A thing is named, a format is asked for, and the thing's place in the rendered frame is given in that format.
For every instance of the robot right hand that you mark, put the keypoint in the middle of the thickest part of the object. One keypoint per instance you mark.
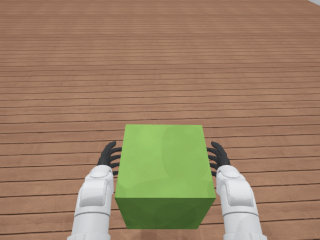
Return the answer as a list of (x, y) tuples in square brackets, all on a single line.
[(221, 157)]

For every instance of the robot left forearm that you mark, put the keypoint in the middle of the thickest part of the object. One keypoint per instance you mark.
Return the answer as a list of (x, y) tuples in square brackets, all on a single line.
[(93, 206)]

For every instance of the robot left hand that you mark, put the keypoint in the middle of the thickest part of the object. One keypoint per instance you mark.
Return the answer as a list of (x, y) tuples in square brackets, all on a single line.
[(106, 157)]

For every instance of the robot right forearm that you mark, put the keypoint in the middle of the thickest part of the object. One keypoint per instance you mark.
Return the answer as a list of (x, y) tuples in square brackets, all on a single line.
[(239, 209)]

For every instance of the carton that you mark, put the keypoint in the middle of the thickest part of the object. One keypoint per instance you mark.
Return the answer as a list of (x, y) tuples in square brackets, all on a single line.
[(164, 178)]

